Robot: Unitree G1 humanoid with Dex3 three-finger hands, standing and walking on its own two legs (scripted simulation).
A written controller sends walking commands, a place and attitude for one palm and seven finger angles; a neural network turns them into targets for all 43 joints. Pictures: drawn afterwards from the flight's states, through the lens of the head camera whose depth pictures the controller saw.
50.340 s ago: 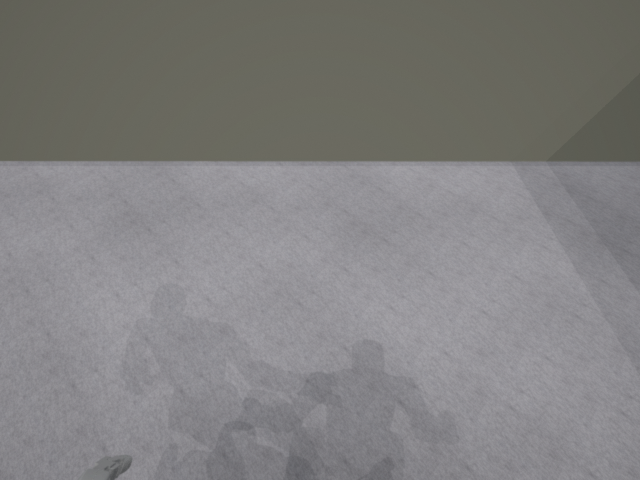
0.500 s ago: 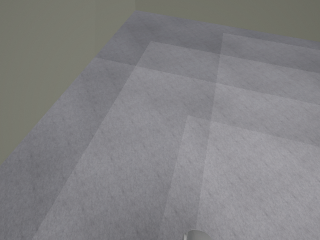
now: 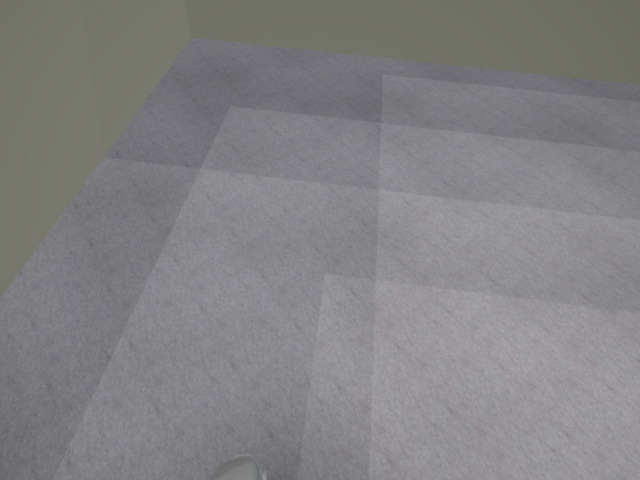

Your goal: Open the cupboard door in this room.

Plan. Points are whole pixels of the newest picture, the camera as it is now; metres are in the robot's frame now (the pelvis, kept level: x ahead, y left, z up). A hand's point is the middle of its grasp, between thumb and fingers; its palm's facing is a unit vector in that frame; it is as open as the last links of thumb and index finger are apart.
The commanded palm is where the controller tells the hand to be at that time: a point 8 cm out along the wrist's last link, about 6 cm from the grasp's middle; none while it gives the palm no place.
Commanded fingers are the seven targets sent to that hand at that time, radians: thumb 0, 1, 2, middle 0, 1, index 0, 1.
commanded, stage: walk to a spot facing it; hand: left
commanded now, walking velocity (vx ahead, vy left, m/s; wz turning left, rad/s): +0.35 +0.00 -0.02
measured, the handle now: out of the picture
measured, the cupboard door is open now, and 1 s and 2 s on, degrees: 50 50 50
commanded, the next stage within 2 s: turn to face it in 0.14 s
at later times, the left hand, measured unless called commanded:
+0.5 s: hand (229, 364) +0.31 +0.16 -0.17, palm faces +0.05 -0.98 -0.20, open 7.3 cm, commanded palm none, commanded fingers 0.00 0.90 0.90 -0.20 -0.30 -0.20 -0.30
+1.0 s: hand (201, 357) +0.31 +0.21 -0.16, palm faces +0.37 -0.89 -0.27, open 7.3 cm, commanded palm none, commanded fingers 0.00 0.90 0.90 -0.20 -0.30 -0.20 -0.30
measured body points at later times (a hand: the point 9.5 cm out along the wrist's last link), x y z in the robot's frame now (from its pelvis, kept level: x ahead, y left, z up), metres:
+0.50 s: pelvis +0.21 -0.02 -0.01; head +0.24 -0.03 +0.44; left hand +0.31 +0.22 -0.15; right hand +0.17 -0.26 -0.17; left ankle +0.15 +0.11 -0.70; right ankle +0.25 -0.13 -0.74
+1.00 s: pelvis +0.29 -0.03 +0.00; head +0.33 -0.01 +0.44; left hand +0.30 +0.26 -0.14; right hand +0.45 -0.24 -0.15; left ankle +0.28 +0.10 -0.74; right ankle +0.33 -0.17 -0.70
